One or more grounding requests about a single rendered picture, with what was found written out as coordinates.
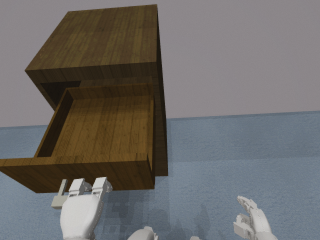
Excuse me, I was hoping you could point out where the robot left shin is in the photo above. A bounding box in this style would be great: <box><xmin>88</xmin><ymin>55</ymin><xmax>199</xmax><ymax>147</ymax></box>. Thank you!
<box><xmin>144</xmin><ymin>226</ymin><xmax>153</xmax><ymax>231</ymax></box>

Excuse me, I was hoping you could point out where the handle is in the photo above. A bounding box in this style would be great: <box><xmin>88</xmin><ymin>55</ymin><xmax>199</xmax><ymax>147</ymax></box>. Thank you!
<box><xmin>51</xmin><ymin>179</ymin><xmax>68</xmax><ymax>210</ymax></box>

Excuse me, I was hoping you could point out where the left robot hand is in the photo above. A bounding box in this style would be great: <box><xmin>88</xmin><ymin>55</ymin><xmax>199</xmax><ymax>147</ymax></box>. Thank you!
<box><xmin>60</xmin><ymin>177</ymin><xmax>113</xmax><ymax>240</ymax></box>

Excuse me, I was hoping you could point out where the right robot hand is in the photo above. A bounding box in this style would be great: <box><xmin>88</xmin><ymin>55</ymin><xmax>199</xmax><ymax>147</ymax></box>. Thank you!
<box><xmin>233</xmin><ymin>195</ymin><xmax>273</xmax><ymax>240</ymax></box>

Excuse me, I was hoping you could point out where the robot left thigh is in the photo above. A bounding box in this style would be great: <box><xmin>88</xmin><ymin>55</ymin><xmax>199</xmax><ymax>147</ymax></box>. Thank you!
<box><xmin>127</xmin><ymin>229</ymin><xmax>159</xmax><ymax>240</ymax></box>

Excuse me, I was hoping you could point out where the drawer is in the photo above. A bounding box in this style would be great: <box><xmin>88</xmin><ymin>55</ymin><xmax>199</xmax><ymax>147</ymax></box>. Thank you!
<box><xmin>0</xmin><ymin>82</ymin><xmax>156</xmax><ymax>194</ymax></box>

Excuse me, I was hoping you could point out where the cabinet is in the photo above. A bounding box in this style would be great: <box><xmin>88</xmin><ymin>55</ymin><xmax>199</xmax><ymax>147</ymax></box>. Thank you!
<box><xmin>24</xmin><ymin>4</ymin><xmax>168</xmax><ymax>177</ymax></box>

